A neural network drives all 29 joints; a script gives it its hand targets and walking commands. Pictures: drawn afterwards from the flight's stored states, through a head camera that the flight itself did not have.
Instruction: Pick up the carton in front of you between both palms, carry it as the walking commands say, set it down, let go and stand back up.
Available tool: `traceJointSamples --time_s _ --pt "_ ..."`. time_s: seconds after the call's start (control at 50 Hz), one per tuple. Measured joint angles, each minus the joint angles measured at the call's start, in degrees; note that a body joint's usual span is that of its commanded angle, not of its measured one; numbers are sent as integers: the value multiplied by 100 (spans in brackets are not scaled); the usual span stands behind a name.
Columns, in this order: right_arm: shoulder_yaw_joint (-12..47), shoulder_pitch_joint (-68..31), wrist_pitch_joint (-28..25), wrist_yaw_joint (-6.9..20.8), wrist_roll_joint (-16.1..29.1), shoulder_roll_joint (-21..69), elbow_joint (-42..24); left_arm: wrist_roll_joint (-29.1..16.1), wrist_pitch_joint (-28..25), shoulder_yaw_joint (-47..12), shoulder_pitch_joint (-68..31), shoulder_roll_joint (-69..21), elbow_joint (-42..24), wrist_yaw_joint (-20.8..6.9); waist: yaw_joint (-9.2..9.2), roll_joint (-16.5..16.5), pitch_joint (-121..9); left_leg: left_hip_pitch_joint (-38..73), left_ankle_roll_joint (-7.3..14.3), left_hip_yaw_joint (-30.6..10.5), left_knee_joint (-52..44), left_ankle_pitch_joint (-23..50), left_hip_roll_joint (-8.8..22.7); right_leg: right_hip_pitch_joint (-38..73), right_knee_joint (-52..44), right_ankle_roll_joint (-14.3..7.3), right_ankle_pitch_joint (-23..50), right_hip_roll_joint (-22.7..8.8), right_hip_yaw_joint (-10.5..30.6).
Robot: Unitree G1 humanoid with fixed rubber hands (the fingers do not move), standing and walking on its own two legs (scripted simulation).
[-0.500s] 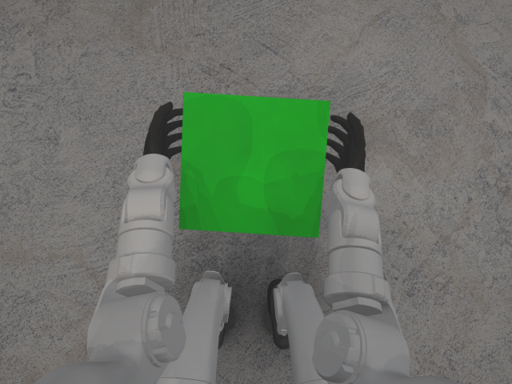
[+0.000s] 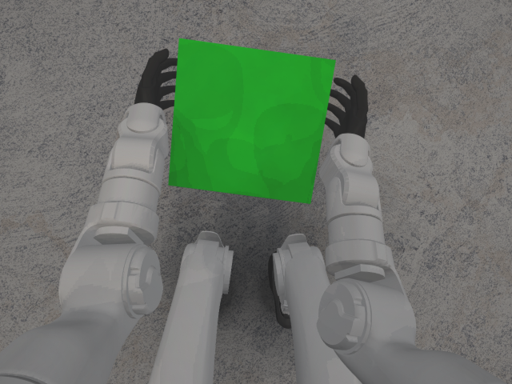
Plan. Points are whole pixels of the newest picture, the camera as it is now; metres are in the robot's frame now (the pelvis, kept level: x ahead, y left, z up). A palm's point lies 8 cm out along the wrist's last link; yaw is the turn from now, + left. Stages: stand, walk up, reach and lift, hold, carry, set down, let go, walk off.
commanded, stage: set down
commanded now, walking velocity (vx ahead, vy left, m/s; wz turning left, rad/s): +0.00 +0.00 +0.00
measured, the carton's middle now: (250, 125) +0.49 +0.02 -0.20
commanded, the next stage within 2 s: none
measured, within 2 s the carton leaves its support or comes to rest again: rests again in 1.34 s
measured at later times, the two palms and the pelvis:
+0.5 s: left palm (167, 113) +0.52 +0.19 -0.26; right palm (314, 145) +0.48 -0.11 -0.25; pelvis -0.02 +0.00 -0.11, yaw -1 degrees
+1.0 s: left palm (171, 110) +0.53 +0.18 -0.27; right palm (317, 143) +0.49 -0.12 -0.27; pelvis -0.02 +0.00 -0.13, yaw -2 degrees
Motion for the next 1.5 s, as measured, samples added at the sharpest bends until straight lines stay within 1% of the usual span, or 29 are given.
traceJointSamples --time_s 0.12,0.3,0.46,0.5,0.56,0.64,0.74,0.9,1.06,1.08,1.12,1.26,1.5 --pt "-58 -401 12 -92 84 -99 181 -180 -12 -226 -550 303 425 49 -3 -21 299 -496 -14 -2 555 -31 -42 -475 537 45 -47 38 -47" --pt "-217 -1012 -7 -128 177 -264 494 -337 -35 -495 -1396 701 1047 7 -13 -62 764 -1178 -24 4 1271 -38 -93 -1120 1225 113 -84 78 -122" --pt "-172 -1463 -81 -164 436 -442 694 -628 -116 -922 -2062 1077 1472 -29 -38 -95 1325 -1684 -6 31 1869 -56 -126 -1579 1799 182 -143 88 -189" --pt "-127 -1563 -104 -179 532 -492 742 -745 -142 -1077 -2222 1179 1576 -26 -48 -102 1489 -1784 4 41 2013 -64 -134 -1664 1937 199 -166 84 -206" --pt "-32 -1743 -110 -241 695 -555 864 -1001 -207 -1315 -2313 1367 1606 -28 -40 -97 1805 -1740 67 85 2251 -162 -34 -1629 2128 238 -218 156 -216" --pt "87 -1777 -36 -233 825 -721 999 -1113 -170 -1421 -2445 1389 1817 -66 -43 -68 1804 -1779 146 167 2444 -277 16 -1673 2322 289 -326 188 -178" --pt "8 -1703 -123 -127 798 -760 1118 -1042 -242 -1317 -2452 1319 2002 -144 -11 -90 1688 -1844 163 196 2556 -333 52 -1753 2437 295 -370 209 -178" --pt "-177 -1857 -194 118 628 -807 1360 -714 -306 -921 -2549 1317 2153 -320 -14 -120 1769 -1842 140 180 2617 -298 101 -1777 2499 245 -304 216 -226" --pt "-379 -2026 -154 362 430 -806 1444 -402 -291 -581 -2656 1382 2210 -552 -41 -135 1862 -1826 115 152 2650 -309 130 -1771 2538 173 -304 176 -290" --pt "-370 -2045 -153 437 415 -809 1466 -385 -298 -559 -2664 1375 2213 -624 -41 -137 1870 -1826 116 152 2659 -318 135 -1772 2547 165 -311 172 -297" --pt "-424 -2091 -170 434 345 -818 1514 -313 -316 -515 -2678 1346 2207 -624 -36 -149 1888 -1823 117 157 2680 -341 147 -1774 2573 154 -331 166 -303" --pt "-480 -2131 -223 598 272 -890 1605 -200 -393 -371 -2637 1344 2136 -713 -30 -186 1902 -1842 146 163 2798 -468 196 -1795 2681 126 -445 150 -342" --pt "-436 -2132 -386 765 308 -1075 1865 -196 -539 -347 -2491 1319 2038 -757 -5 -195 1883 -1913 256 230 2989 -674 276 -1842 2859 135 -664 110 -358"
